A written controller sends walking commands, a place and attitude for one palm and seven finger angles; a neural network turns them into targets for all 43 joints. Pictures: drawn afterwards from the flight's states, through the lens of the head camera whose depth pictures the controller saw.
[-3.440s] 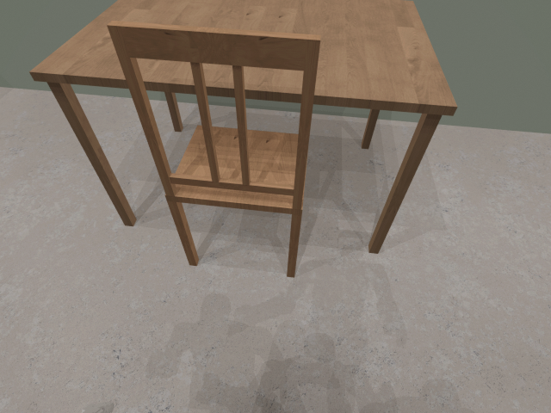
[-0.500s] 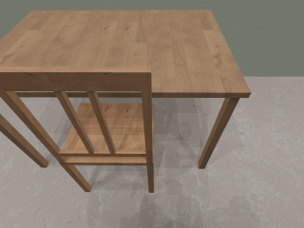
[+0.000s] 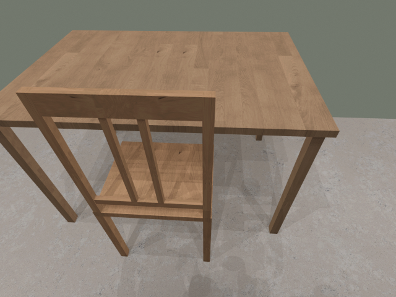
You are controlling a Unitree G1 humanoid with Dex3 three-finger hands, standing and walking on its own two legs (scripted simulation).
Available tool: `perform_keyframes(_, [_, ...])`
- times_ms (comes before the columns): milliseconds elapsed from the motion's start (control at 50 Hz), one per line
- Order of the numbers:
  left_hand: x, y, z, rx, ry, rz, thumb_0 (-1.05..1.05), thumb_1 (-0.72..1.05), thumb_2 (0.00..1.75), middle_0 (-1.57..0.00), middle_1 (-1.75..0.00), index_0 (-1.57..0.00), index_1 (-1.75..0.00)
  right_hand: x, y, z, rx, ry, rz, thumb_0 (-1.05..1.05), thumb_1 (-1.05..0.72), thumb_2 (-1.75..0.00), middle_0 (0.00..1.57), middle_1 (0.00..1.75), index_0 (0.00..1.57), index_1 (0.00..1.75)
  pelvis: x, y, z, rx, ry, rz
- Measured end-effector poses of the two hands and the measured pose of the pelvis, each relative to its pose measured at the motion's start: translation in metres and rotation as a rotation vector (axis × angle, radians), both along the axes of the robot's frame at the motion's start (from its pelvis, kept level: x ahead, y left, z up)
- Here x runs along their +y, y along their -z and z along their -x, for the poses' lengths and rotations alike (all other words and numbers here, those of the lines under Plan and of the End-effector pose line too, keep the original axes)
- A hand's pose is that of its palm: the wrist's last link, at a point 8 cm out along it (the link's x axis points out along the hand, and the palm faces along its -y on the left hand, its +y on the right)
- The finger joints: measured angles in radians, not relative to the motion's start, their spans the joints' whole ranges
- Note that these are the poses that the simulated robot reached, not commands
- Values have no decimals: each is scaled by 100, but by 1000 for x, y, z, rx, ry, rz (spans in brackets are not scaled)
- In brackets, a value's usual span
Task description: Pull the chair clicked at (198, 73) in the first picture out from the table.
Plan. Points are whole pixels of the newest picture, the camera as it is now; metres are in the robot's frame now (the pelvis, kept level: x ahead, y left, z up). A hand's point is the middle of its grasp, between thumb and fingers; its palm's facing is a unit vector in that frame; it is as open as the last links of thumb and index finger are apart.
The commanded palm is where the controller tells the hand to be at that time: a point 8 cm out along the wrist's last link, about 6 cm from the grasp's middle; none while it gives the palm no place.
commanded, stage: come to a stop and stand still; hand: left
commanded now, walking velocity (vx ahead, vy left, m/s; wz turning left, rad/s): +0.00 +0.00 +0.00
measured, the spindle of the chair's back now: (122, 165) +0.47 +0.26 -0.05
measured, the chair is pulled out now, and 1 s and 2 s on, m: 0.00 0.00 0.00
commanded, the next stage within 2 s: look again from close up in 0.06 s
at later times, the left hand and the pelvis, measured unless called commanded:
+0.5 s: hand out of the picture +0.04 +0.16 -0.16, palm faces +0.03 -0.98 -0.19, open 7.4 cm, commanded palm none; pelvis +0.04 +0.00 +0.01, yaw +0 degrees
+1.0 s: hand out of the picture +0.08 +0.16 -0.16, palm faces +0.03 -0.98 -0.20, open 7.4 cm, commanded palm none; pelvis +0.07 -0.01 +0.01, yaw +0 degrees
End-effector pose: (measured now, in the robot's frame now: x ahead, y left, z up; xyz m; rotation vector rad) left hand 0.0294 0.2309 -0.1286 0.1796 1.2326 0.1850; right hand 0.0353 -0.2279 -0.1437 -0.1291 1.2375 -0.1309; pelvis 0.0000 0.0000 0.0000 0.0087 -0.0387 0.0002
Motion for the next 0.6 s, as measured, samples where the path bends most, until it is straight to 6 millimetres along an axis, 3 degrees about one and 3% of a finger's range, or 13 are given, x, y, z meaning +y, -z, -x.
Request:
perform_keyframes(120, [-1,1,27,92,-22,10,0,90,90,-20,-30,-20,-30,-1,-4,-7,4,-15,4,0,-92,-89,20,30,20,30,1,-4,-3,19,-1,1])
perform_keyframes(240, [-9,3,35,145,-33,35,1,90,90,-20,-30,-20,-30,0,-6,-4,51,-18,7,0,-91,-89,20,30,20,30,0,-7,-13,26,-4,0])
perform_keyframes(440, [-22,5,9,144,-22,62,1,90,90,-20,-30,-20,-30,4,-7,-5,115,-3,-2,0,-91,-89,20,30,20,30,-3,-10,-34,29,-4,0])
perform_keyframes(600, [-19,5,-16,136,-15,47,1,92,90,-20,-30,-20,-30,6,-8,-11,145,6,-4,0,-91,-89,20,30,20,30,-6,-11,-50,32,-3,1])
